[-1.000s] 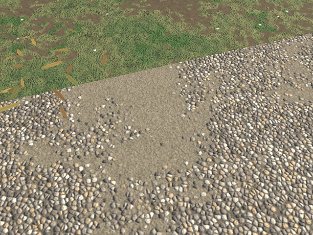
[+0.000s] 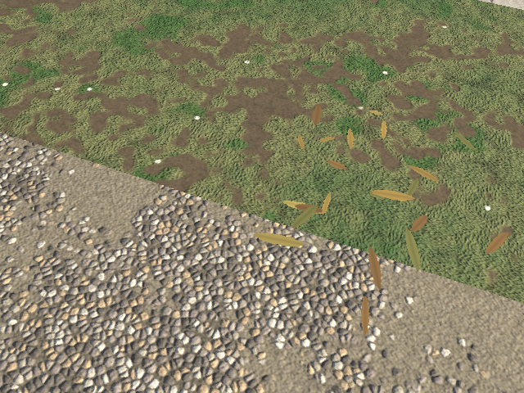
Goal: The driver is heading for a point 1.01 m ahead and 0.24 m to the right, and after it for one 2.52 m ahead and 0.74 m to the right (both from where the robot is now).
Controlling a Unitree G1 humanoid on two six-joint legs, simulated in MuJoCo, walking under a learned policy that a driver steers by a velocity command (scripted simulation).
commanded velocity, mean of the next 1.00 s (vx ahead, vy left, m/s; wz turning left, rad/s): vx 0.45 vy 0.00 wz -0.51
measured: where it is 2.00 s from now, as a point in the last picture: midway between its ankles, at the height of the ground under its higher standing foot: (308, 345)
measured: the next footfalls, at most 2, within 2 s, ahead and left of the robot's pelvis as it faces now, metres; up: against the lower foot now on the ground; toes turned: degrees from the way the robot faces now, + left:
left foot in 0.24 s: +0.41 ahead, +0.16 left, +0.00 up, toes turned -15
right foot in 0.64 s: +0.57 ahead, -0.16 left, +0.00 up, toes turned -33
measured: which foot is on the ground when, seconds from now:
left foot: up 0.00-0.22, down 0.24-0.62, up 0.64-1.00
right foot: down 0.00-0.26, up 0.28-0.62, down 0.64-1.00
